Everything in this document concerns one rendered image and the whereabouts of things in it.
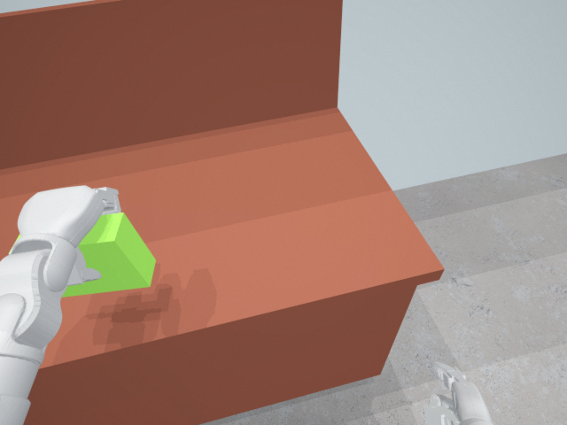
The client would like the right robot hand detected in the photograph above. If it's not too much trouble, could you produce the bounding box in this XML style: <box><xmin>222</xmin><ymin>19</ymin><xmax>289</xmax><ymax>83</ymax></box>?
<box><xmin>423</xmin><ymin>361</ymin><xmax>492</xmax><ymax>425</ymax></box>

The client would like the sponge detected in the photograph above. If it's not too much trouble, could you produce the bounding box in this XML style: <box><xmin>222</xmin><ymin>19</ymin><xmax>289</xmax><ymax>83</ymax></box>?
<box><xmin>9</xmin><ymin>212</ymin><xmax>156</xmax><ymax>298</ymax></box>

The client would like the left robot forearm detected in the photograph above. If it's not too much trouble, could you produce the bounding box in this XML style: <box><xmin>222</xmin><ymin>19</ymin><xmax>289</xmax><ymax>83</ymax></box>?
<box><xmin>0</xmin><ymin>233</ymin><xmax>77</xmax><ymax>425</ymax></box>

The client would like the table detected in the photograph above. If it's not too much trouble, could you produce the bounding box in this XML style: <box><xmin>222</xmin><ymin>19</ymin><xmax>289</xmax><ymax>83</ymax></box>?
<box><xmin>0</xmin><ymin>0</ymin><xmax>445</xmax><ymax>425</ymax></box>

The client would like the left robot hand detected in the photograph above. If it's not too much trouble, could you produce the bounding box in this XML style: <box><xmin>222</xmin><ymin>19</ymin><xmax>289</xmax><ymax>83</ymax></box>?
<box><xmin>18</xmin><ymin>185</ymin><xmax>121</xmax><ymax>286</ymax></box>

